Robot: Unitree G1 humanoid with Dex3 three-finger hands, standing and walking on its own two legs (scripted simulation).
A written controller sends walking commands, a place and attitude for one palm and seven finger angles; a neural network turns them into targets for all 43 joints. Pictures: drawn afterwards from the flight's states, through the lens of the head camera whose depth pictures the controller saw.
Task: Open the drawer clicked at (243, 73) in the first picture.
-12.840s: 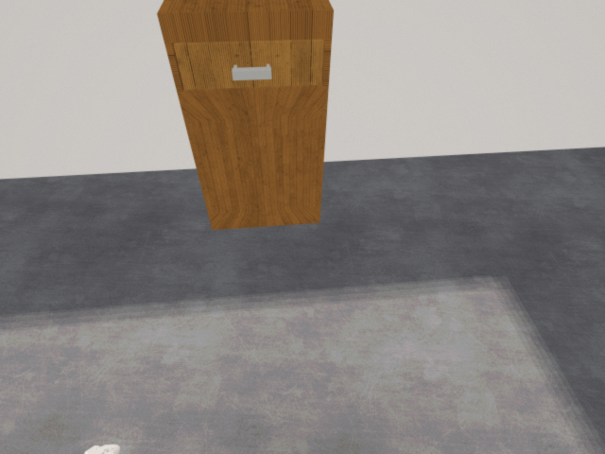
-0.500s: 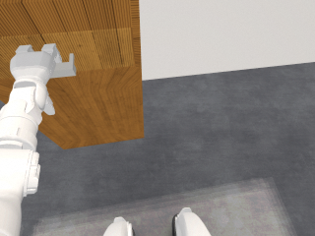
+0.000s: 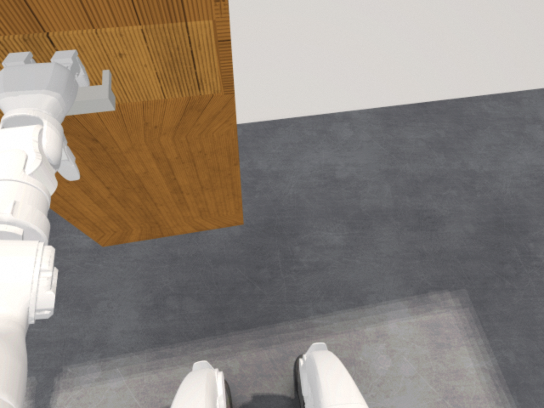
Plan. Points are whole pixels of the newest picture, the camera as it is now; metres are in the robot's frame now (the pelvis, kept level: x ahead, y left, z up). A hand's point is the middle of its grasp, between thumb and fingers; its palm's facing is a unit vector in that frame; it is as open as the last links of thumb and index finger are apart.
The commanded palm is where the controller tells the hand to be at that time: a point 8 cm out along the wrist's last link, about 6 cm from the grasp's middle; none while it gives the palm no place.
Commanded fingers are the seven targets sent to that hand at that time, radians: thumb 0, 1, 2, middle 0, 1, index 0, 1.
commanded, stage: lift the fingers back up to retry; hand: left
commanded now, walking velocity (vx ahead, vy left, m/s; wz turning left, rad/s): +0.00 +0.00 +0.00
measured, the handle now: (71, 90) +0.59 +0.26 +0.04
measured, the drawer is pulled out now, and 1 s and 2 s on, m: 0.00 0.00 0.00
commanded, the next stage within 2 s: re-aim the fingers above the handle in 0.88 s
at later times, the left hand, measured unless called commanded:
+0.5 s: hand (54, 102) +0.54 +0.26 +0.07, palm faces -0.03 -0.02 -1.00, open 13.8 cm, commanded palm +0.53 +0.25 +0.13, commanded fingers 0.00 -0.50 0.30 -0.30 -1.20 -0.30 -1.20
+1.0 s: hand (41, 96) +0.53 +0.26 +0.09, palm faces -0.07 -0.02 -1.00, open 13.8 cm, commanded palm +0.52 +0.25 +0.16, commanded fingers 0.00 -0.50 0.30 -0.30 -1.20 -0.30 -1.20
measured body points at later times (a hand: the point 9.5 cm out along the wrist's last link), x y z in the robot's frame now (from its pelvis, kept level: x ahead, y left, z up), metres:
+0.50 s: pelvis +0.02 +0.00 +0.02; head +0.15 +0.00 +0.45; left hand +0.54 +0.26 +0.12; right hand -0.02 -0.27 -0.10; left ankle +0.01 +0.11 -0.67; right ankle +0.05 -0.15 -0.67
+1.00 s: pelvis +0.05 +0.00 +0.04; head +0.15 +0.00 +0.48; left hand +0.53 +0.26 +0.15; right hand +0.08 -0.28 -0.09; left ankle +0.01 +0.11 -0.67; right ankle +0.05 -0.15 -0.67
